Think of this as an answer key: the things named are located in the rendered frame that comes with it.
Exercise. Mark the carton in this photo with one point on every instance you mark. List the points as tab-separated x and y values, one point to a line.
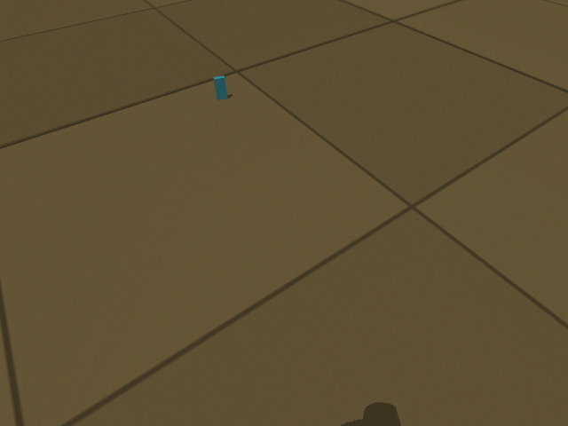
220	87

